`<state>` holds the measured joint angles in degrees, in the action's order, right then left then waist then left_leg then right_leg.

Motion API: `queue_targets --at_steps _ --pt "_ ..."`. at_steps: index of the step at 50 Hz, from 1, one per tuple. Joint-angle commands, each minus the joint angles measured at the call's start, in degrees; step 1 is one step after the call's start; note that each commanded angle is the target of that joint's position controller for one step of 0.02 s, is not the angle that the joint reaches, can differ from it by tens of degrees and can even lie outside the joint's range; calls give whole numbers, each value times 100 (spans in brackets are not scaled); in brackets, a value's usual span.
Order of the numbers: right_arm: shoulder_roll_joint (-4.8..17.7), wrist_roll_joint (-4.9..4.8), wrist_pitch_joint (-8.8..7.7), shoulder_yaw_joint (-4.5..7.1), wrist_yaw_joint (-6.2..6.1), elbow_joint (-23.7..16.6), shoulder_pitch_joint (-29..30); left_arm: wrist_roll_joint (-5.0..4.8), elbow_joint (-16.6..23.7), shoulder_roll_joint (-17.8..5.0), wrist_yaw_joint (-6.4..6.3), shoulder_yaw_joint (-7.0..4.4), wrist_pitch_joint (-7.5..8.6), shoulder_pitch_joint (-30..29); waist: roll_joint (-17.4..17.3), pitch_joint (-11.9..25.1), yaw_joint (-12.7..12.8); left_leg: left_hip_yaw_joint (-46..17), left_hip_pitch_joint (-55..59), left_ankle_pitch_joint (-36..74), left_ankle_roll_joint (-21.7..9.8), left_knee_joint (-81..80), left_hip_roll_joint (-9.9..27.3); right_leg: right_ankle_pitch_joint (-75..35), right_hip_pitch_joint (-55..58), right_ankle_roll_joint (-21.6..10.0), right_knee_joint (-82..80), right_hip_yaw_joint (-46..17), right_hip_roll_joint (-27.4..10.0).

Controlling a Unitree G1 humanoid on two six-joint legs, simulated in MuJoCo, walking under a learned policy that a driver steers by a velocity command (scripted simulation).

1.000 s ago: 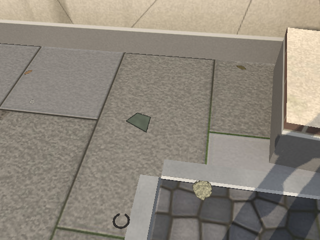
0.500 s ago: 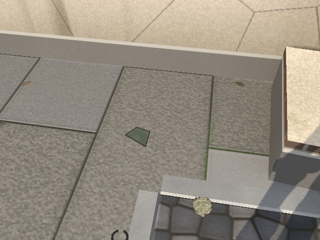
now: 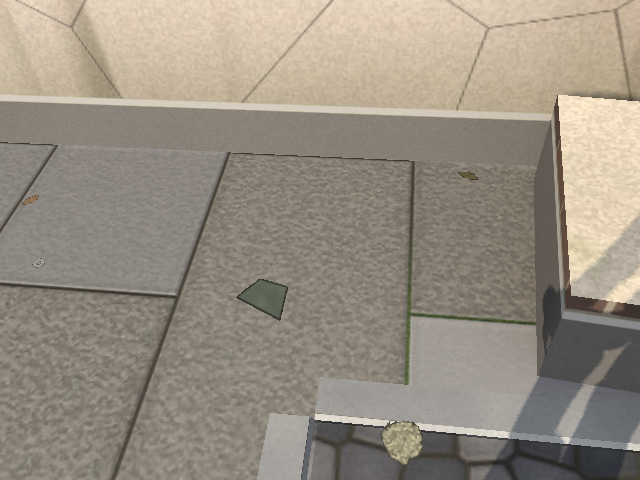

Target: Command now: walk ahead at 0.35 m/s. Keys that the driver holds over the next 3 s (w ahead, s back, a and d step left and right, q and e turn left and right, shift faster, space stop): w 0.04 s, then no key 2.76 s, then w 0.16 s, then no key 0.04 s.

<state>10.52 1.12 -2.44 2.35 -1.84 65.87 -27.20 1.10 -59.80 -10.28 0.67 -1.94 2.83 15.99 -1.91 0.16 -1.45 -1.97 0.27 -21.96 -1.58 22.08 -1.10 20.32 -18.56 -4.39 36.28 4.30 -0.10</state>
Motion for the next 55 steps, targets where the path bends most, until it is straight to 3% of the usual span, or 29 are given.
queue_targets --at_steps 1,2,3,4,5,6,8,10,16,19,21,22,23,24,25,26,28,30,32,34,35,36,38,41,55 --pt "649 -36 -156 106 34 -321 435 -73 -68 -338 3 -189 171 1065 -31 -678 803 -669 -1960 1044 -759 76 918 -458 1812 -49 -965 65 277" --pt "360 -60 -220 13 99 -517 621 13 -222 -829 -83 -339 211 1930 1122 -297 1181 131 -2819 1006 -446 1897 252 662 2802 -327 -1924 -1670 -894" --pt "171 -6 -246 -14 132 -687 447 0 -425 -1313 -99 -441 144 2533 2172 -50 1085 591 -3792 -795 -253 3552 -360 741 3174 -844 -2697 -3890 -2116" --pt "421 122 -198 52 134 -690 629 2 -317 -914 -129 -317 75 1918 1066 -491 675 131 -3904 -738 -321 4335 66 -55 2493 -897 -2541 -3697 -2178" --pt "219 101 -199 13 167 -669 677 13 -92 -725 -121 -248 98 1294 451 -736 422 31 -3758 -236 -328 4482 276 -1256 1942 -875 -2378 -3009 -2036" --pt "92 68 -214 -12 186 -609 617 24 15 -628 -112 -200 134 950 176 -678 241 20 -3473 108 -272 4347 407 -2397 1653 -776 -2340 -2337 -1794" --pt "92 98 -125 5 191 -591 519 4 18 -373 -144 -73 202 791 348 -418 45 222 -3040 259 -143 4029 444 -4162 1507 -600 -2225 -1359 -1409" --pt "138 54 -28 30 187 -618 539 2 -100 -345 -188 3 237 984 583 -253 -30 392 -2937 480 -67 3720 283 -5506 1636 -490 -2014 -861 -1196" --pt "36 -39 94 -82 89 -810 1406 -4 -250 -310 -307 177 147 1106 923 -254 107 700 -2358 1185 -58 1843 13 -6105 1463 -340 -1735 -316 -949" --pt "118 -38 80 -83 46 -742 1388 -21 -326 -293 -314 201 107 1134 867 -264 109 667 -1904 1273 -200 1397 0 -5753 1409 -402 -1448 -485 -1094" --pt "125 -14 17 -78 9 -606 1079 -53 -328 -330 -304 196 90 946 620 -273 -129 606 -1229 1865 -320 522 20 -5430 1259 -292 -967 -510 -1043" --pt "332 18 -50 -33 -10 -505 738 -48 -338 -318 -282 196 108 1060 335 -46 -220 195 -524 3251 -389 274 383 -4619 1029 -106 -549 -472 -863" --pt "678 73 -109 35 -16 -433 301 -64 -294 -281 -294 192 104 1331 -66 386 -132 -539 288 5498 -640 570 1185 -2486 593 20 90 -295 -547" --pt "550 9 -66 -14 -26 -390 268 -227 -514 142 -300 236 -46 1981 -823 906 -14 -1382 431 6365 -1591 502 2078 411 443 136 894 -123 0" --pt "253 -59 -32 -108 0 -422 376 -158 -489 -37 -328 173 -179 1612 -766 727 -115 -1838 -78 5286 -1810 21 2252 1823 322 135 1299 -317 97" --pt "277 -48 -9 -115 -7 -468 712 -42 -390 -56 -315 141 -236 1235 -552 192 -35 -1711 -633 4086 -1712 -297 2063 1962 154 172 1484 -459 75" --pt "263 11 63 -152 -89 -570 1209 16 -370 103 -265 150 -323 936 -218 -221 215 -1253 -1478 2552 -1298 -758 1670 1383 377 257 1087 -563 -79" --pt "262 6 107 -163 -101 -569 1432 -8 -493 282 -269 202 -370 1154 -299 -199 410 -800 -1724 1826 -907 -869 1262 787 813 339 240 -413 -51" --pt "317 -63 137 -137 -72 -534 1449 -26 -655 273 -301 207 -390 1380 -172 -75 492 -577 -1844 965 -654 -789 1053 -213 1328 344 -648 -238 27" --pt "363 -131 173 -87 -27 -480 1303 62 -575 112 -303 211 -378 1180 -11 -355 366 -560 -2186 -343 -268 -884 868 -709 1425 298 -1392 -600 -262" --pt "329 -155 214 -69 -6 -469 1227 66 -476 -13 -298 212 -342 1011 85 -645 235 -450 -2113 -349 -146 -910 687 -192 901 239 -1597 -849 -443" --pt "146 -138 241 -99 10 -434 1170 2 -481 -56 -299 212 -302 872 443 -878 153 -259 -1613 239 -109 -726 549 144 247 196 -1762 -944 -496" --pt "9 -55 221 -131 17 -293 900 -54 -462 2 -313 234 -193 703 561 -734 22 -179 -890 1186 -138 -344 548 -132 50 206 -2022 -1013 -569" --pt "101 -41 156 -125 21 -183 760 -64 -450 -7 -334 236 -101 737 360 -476 23 -186 -764 1675 -177 -274 620 -761 478 168 -2008 -971 -580" --pt "4 -73 158 -192 -39 68 626 -64 -520 56 -346 262 -79 986 257 -475 85 -116 -819 2034 -80 -164 654 -1658 881 109 -1948 -875 -604"
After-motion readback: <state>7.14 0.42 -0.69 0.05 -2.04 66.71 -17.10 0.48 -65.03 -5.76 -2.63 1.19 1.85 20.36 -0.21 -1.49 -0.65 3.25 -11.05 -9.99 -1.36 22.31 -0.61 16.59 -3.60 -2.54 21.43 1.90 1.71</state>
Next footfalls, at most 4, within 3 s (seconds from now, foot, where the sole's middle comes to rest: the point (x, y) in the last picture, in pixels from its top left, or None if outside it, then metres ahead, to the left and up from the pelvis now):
0.44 left None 0.27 0.06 -0.77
0.68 right None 0.19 -0.14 -0.77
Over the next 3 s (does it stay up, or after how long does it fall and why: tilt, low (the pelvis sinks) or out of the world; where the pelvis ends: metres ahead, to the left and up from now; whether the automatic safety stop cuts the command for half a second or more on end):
stays up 0.24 -0.06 0.00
